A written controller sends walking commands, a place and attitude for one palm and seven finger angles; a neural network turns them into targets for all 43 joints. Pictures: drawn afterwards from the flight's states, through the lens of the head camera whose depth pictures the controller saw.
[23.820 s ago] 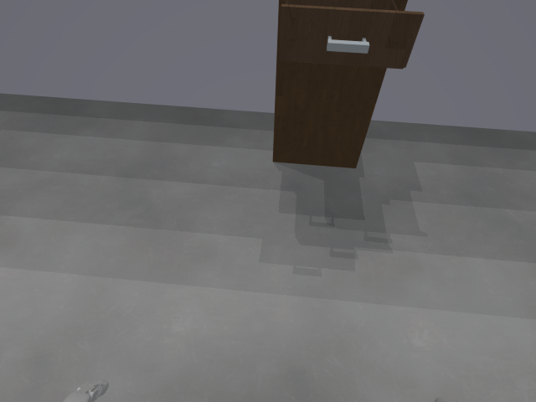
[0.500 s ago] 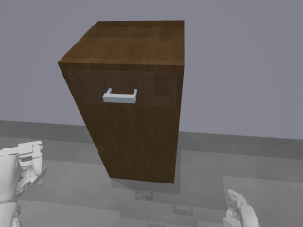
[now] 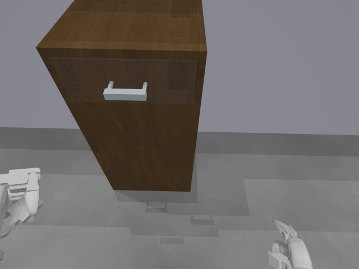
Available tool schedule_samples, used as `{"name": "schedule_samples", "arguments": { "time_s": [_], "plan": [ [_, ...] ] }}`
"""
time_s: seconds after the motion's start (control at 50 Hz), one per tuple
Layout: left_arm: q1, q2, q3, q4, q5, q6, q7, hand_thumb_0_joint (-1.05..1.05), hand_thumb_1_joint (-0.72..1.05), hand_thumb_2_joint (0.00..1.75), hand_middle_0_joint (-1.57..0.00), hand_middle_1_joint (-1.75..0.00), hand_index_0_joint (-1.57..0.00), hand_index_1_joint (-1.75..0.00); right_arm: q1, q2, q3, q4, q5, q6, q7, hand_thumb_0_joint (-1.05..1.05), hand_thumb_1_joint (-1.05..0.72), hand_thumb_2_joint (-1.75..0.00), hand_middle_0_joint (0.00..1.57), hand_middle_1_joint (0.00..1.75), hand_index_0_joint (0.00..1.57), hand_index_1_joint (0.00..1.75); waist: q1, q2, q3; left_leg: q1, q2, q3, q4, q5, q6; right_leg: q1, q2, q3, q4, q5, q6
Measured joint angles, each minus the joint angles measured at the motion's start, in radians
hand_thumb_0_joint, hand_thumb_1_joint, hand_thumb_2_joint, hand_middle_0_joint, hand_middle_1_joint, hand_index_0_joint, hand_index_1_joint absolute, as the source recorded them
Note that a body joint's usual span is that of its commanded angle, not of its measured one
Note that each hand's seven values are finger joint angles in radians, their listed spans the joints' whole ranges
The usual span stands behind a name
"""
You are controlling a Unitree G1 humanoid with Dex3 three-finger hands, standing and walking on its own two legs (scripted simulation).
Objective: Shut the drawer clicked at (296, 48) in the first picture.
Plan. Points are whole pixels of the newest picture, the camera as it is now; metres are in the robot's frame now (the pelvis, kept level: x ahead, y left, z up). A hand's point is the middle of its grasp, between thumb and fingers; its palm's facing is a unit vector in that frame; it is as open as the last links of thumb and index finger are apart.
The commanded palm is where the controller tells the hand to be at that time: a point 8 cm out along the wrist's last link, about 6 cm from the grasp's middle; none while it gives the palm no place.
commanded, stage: step back with the hand held close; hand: left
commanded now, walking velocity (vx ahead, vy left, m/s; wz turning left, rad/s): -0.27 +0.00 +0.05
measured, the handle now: (126, 89) +0.58 +0.20 +0.04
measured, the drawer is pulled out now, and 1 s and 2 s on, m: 0.00 0.00 0.00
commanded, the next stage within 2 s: stop stepping back and stand still in 0.98 s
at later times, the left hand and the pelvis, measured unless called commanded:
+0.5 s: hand out of the picture +0.11 +0.25 +0.16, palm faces +0.38 -0.77 -0.52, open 3.2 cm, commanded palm +0.04 +0.29 +0.18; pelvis -0.07 +0.00 -0.01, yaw +3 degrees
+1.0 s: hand out of the picture +0.05 +0.25 +0.17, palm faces +0.34 -0.84 -0.43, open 3.3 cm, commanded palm -0.01 +0.29 +0.18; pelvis -0.15 +0.01 +0.00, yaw -1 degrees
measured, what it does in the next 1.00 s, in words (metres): walks backwards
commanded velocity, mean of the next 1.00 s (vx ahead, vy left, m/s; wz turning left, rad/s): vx -0.35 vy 0.00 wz -0.01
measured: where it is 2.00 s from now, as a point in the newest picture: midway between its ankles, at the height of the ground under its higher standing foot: outside the picture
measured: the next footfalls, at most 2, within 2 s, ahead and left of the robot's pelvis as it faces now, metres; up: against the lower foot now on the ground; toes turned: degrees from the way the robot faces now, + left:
right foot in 1.04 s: -0.21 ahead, -0.08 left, +0.00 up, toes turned +0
left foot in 1.86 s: -0.16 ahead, +0.16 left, +0.00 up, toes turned +1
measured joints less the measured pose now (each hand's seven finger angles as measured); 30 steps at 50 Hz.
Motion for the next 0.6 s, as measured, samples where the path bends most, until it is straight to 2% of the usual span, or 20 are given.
{"name": "schedule_samples", "arguments": {
  "time_s": [0.06,0.14,0.28,0.36,0.48,0.56,0.6],
  "plan": [
    [0.001,0.016,0.024,-0.023,-0.001,-0.012,0.01,0.02,0.89,0.9,-1.4,-1.6,-1.4,-1.6,0.005,0.007,0.003,-0.004,0.001,-0.008,-0.001,0.01,-0.9,-0.9,0.2,0.3,0.2,0.29,0.004,-0.008,0.006,-0.023,-0.002,-0.003,0.013,0.01,0.003,-0.024,-0.003,-0.003,0.018,0.006,0.002],
    [-0.007,0.009,0.042,-0.03,0.003,-0.032,0.02,0.01,0.89,0.9,-1.4,-1.6,-1.41,-1.6,0.002,0.016,0.01,-0.004,0.0,-0.029,0.0,0.01,-0.9,-0.9,0.2,0.3,0.2,0.29,0.007,-0.003,0.009,-0.056,-0.002,-0.008,0.037,0.02,0.007,-0.054,-0.003,-0.009,0.041,0.015,0.003],
    [-0.007,-0.029,0.025,-0.027,0.015,-0.06,0.03,0.01,0.89,0.9,-1.4,-1.6,-1.41,-1.6,0.006,0.023,0.02,0.005,-0.003,-0.062,0.002,0.01,-0.9,-0.9,0.21,0.3,0.21,0.29,0.007,0.019,0.002,-0.112,0.009,-0.028,0.079,0.032,0.01,-0.085,0.01,-0.027,0.04,0.046,0.003],
    [-0.008,-0.03,0.021,-0.032,0.021,-0.076,0.037,0.01,0.89,0.9,-1.4,-1.6,-1.41,-1.6,0.015,0.023,0.021,0.017,-0.009,-0.075,-0.001,0.01,-0.9,-0.9,0.21,0.3,0.21,0.3,0.005,0.017,0.003,-0.127,0.012,-0.035,0.08,0.049,0.011,-0.091,0.014,-0.032,0.029,0.064,0.004],
    [-0.031,0.005,0.058,-0.028,0.037,-0.096,0.038,0.01,0.89,0.9,-1.41,-1.6,-1.41,-1.6,0.032,0.028,0.019,0.014,-0.008,-0.098,-0.007,0.01,-0.9,-0.9,0.21,0.3,0.21,0.3,-0.015,-0.005,0.013,-0.151,-0.01,-0.053,0.086,0.069,0.017,-0.107,0.039,0.018,0.087,0.035,0.007],
    [-0.035,-0.003,0.081,-0.027,0.038,-0.108,0.032,0.01,0.89,0.9,-1.4,-1.6,-1.41,-1.6,0.01,0.022,0.011,0.022,-0.008,-0.106,0.0,0.01,-0.9,-0.9,0.21,0.3,0.21,0.3,-0.004,0.006,0.031,-0.182,0.004,-0.054,0.128,0.05,0.015,-0.134,0.053,0.02,0.119,0.029,-0.005],
    [-0.03,-0.013,0.07,-0.035,0.031,-0.109,0.03,0.01,0.89,0.9,-1.4,-1.6,-1.41,-1.6,-0.001,0.021,0.004,0.033,-0.009,-0.102,0.007,0.01,-0.9,-0.9,0.21,0.3,0.21,0.3,0.001,0.004,0.03,-0.2,0.003,-0.054,0.156,-0.017,0.005,-0.142,0.054,0.024,0.114,0.038,-0.007]
  ]
}}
